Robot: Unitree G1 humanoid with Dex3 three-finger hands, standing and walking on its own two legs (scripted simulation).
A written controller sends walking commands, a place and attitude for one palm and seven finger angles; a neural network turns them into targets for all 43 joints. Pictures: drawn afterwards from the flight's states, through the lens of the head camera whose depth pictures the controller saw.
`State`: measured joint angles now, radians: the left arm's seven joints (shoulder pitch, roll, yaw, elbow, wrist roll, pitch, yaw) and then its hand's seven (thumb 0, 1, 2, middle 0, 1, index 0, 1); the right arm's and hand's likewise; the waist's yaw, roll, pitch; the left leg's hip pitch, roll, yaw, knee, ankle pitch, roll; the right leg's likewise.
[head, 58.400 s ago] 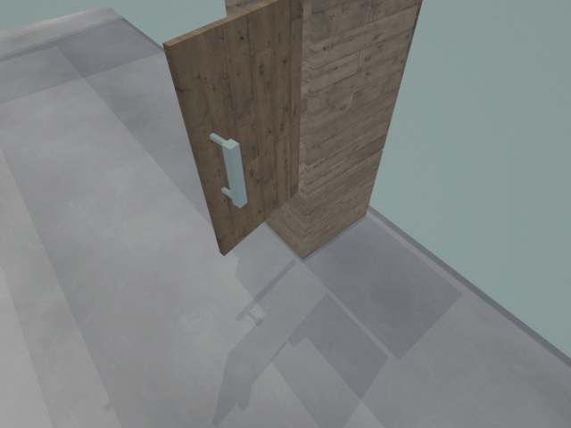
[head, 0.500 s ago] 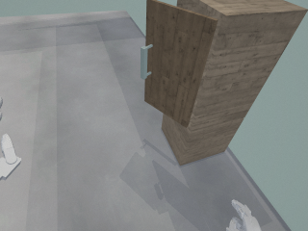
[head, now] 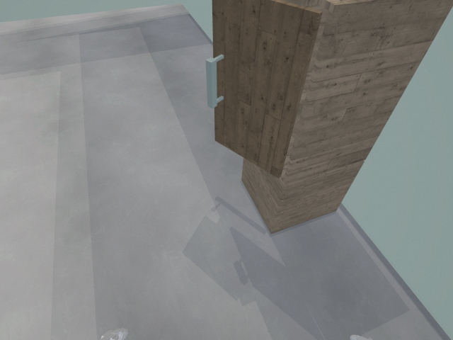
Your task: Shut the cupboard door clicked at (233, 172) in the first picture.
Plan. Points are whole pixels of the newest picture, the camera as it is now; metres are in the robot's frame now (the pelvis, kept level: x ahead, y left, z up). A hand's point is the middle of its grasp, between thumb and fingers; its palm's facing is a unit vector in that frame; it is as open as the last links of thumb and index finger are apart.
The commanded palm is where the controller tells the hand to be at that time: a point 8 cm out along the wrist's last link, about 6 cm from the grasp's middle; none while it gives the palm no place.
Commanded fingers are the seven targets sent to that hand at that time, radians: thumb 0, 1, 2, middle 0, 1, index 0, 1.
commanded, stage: let the arm hang, fingers relaxed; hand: left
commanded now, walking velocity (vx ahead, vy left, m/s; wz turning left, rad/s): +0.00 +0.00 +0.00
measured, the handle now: (216, 81) +0.91 +0.06 -0.02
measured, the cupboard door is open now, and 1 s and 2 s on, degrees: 29 29 29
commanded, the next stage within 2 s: look to check the result in 0.84 s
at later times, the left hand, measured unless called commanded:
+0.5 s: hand out of the picture -0.04 +0.20 -0.16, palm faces +0.01 -0.98 -0.22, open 7.4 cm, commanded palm none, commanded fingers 0.00 0.90 0.90 -0.20 -0.30 -0.20 -0.30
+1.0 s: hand out of the picture +0.00 +0.21 -0.17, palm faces -0.01 -0.98 -0.21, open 7.4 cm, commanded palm none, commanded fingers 0.00 0.90 0.90 -0.20 -0.30 -0.20 -0.30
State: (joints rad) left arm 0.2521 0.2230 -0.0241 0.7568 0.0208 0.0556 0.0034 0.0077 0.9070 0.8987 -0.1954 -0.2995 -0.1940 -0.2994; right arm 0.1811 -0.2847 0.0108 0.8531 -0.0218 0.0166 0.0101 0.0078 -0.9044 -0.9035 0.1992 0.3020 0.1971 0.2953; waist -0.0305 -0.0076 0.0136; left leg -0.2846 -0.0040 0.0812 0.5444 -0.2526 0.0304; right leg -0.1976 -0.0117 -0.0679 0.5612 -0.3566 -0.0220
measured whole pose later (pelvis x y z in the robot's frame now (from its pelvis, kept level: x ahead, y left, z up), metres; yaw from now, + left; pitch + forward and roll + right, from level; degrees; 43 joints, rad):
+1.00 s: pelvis +0.00 +0.02 +0.01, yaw -1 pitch -2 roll +0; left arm 0.28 0.19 0.01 1.15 0.02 -0.01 0.03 0.00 0.91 0.90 -0.20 -0.30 -0.20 -0.30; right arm 0.28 -0.19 -0.01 1.13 -0.01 0.00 -0.02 0.00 -0.91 -0.90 0.20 0.30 0.20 0.30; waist -0.01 -0.01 0.03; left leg -0.17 -0.02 0.11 0.36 -0.16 0.06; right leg -0.09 -0.01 -0.04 0.36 -0.24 0.00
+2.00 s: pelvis +0.00 +0.03 -0.01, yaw +12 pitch -1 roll +0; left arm 0.19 0.24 0.07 0.99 0.03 0.06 0.03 0.00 0.91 0.90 -0.20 -0.30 -0.20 -0.30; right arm 0.23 -0.20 -0.05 0.98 -0.02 0.04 0.01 0.00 -0.91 -0.90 0.20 0.30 0.20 0.30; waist -0.03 -0.04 0.12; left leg -0.36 -0.01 0.05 0.69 -0.29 0.04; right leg -0.32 -0.09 -0.09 0.96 -0.55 0.03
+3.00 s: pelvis +0.06 +0.02 -0.01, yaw +51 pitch +0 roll +0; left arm 0.21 0.24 0.06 0.87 0.04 -0.03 -0.01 0.00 0.91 0.90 -0.20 -0.30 -0.20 -0.30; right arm 0.29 -0.23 -0.06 0.97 -0.02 0.05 0.02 0.01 -0.90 -0.90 0.20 0.30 0.20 0.30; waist -0.01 0.03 0.06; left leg -0.33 -0.03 -0.10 0.89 -0.51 0.01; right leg -0.32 -0.06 -0.10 0.61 -0.27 0.00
